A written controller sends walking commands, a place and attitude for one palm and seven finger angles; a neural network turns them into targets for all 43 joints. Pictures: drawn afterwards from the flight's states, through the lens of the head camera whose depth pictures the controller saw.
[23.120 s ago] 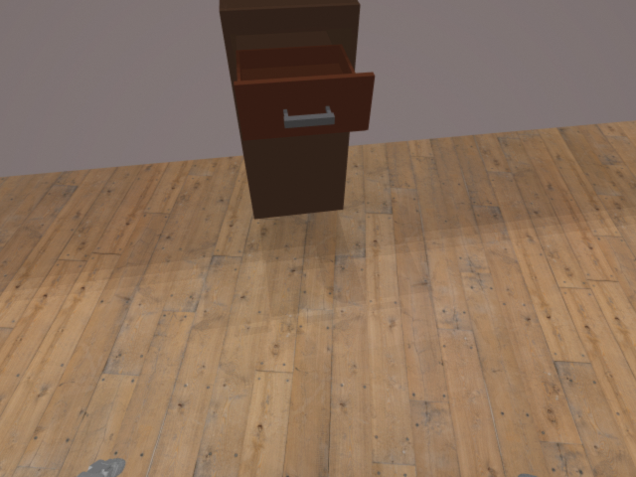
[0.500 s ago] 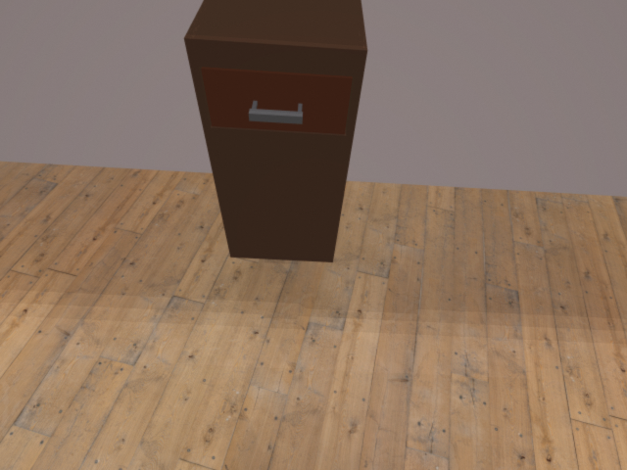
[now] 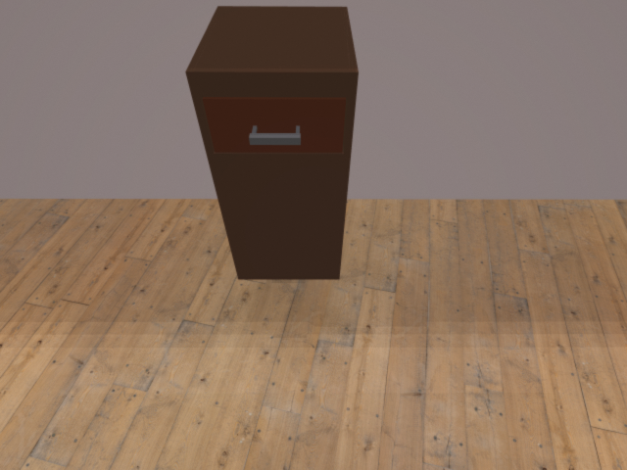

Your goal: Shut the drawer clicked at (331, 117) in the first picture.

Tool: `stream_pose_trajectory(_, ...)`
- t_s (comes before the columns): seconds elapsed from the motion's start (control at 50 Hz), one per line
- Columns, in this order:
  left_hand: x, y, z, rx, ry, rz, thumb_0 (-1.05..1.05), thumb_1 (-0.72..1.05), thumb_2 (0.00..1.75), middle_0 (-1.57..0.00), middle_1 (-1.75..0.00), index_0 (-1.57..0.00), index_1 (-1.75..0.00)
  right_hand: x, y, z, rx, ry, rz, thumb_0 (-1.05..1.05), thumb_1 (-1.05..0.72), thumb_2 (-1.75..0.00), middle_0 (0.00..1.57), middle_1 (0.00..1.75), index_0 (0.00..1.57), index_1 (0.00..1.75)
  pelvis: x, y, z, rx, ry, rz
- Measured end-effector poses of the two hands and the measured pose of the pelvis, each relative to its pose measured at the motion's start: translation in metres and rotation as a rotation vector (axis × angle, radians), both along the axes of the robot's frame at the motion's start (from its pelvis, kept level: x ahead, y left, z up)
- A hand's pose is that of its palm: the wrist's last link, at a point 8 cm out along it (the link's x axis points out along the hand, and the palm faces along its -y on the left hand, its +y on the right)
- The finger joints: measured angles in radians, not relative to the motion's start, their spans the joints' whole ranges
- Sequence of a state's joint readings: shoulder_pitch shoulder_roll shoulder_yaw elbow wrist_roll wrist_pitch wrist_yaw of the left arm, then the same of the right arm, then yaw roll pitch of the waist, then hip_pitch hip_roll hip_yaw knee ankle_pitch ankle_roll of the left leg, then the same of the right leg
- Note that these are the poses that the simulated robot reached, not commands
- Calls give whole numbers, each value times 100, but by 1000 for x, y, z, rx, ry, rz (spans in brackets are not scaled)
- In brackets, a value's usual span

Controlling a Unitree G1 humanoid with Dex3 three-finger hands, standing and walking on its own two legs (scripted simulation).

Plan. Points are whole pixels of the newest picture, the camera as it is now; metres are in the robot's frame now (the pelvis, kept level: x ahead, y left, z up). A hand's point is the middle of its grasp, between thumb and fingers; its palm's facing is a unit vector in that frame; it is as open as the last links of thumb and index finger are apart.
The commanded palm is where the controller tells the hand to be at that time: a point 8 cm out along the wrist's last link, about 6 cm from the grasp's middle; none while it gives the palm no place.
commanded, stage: let the arm hang, fingers relaxed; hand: left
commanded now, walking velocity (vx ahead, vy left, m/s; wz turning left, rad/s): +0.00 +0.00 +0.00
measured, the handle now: (275, 134) +0.89 +0.15 -0.08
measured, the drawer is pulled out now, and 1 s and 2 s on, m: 0.00 0.00 0.00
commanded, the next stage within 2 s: look to check the result in 0.18 s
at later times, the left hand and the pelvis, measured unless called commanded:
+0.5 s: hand out of the picture +0.02 +0.18 -0.17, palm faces +0.02 -0.97 -0.25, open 7.4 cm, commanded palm none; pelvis +0.01 -0.02 +0.00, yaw +0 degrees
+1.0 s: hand out of the picture +0.06 +0.18 -0.16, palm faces +0.01 -0.96 -0.28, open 7.4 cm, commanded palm none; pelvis +0.02 -0.03 +0.00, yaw +0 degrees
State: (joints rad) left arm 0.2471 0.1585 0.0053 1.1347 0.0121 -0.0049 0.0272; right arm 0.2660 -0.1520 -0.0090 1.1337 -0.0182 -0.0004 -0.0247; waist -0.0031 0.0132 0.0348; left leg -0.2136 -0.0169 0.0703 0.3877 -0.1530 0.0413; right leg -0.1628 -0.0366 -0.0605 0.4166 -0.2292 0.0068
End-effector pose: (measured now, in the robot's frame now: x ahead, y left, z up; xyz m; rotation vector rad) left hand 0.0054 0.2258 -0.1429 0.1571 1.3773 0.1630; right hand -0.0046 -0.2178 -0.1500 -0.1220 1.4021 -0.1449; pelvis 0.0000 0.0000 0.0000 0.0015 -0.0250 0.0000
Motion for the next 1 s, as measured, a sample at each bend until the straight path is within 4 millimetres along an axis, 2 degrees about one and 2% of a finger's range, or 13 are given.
stream_pose_trajectory(0.16, 11, -6, -1, -5, -18, -6, 0, 90, 90, -20, -30, -20, -30, 3, -12, 3, -20, -3, -5, 0, -91, -90, 20, 30, 20, 30, 3, -5, 0, 0, -3, 0)
stream_pose_trajectory(0.52, 14, 3, 6, 43, 0, -4, 0, 90, 90, -20, -30, -20, -30, 21, -35, 5, -41, -14, 15, 0, -91, -90, 20, 30, 20, 30, 9, -17, 2, -2, -5, 1)
stream_pose_trajectory(1.0, 48, 2, 14, 72, -58, -26, 0, 90, 90, -20, -30, -20, -30, 55, -62, 9, -69, -64, 44, 0, -91, -90, 20, 30, 20, 30, 18, -29, 4, 2, -3, 2)
